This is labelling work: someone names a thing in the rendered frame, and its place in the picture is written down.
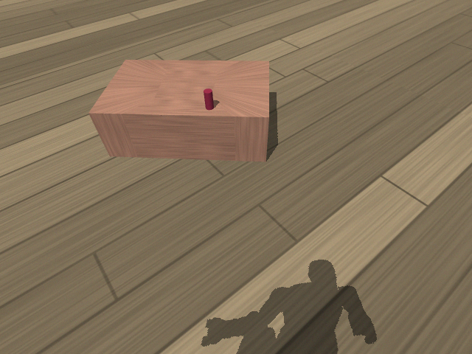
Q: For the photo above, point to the can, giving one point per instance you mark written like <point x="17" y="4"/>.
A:
<point x="208" y="99"/>

